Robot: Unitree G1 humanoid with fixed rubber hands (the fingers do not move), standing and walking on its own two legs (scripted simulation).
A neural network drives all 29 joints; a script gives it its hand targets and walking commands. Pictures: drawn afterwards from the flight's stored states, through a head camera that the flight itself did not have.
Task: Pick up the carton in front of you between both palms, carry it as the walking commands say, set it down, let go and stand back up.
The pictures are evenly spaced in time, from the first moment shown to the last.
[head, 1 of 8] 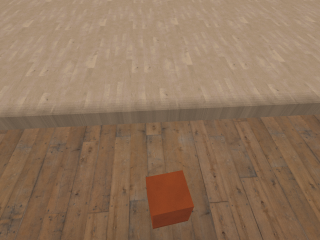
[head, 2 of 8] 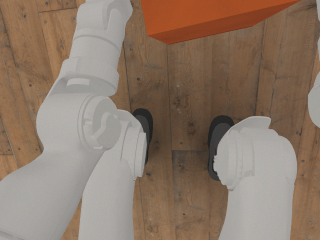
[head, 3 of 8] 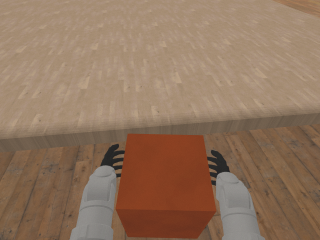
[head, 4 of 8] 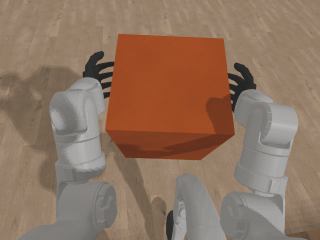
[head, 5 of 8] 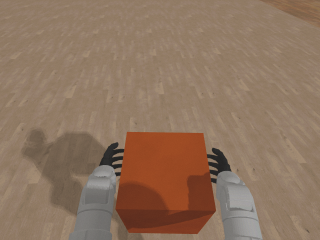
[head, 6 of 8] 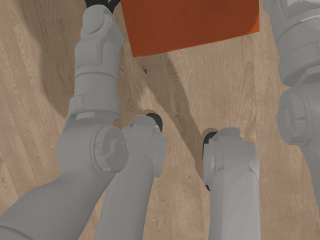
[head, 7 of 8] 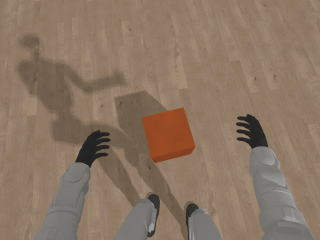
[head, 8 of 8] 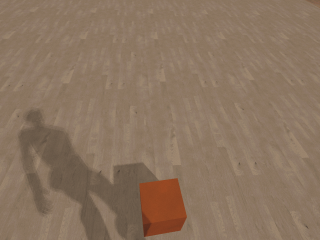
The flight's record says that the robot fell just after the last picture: no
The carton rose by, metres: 0.92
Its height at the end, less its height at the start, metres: +0.15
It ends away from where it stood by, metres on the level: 2.02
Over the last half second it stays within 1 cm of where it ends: yes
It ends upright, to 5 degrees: yes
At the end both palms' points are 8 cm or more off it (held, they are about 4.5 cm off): yes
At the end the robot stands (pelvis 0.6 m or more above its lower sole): yes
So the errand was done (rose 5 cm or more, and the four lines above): yes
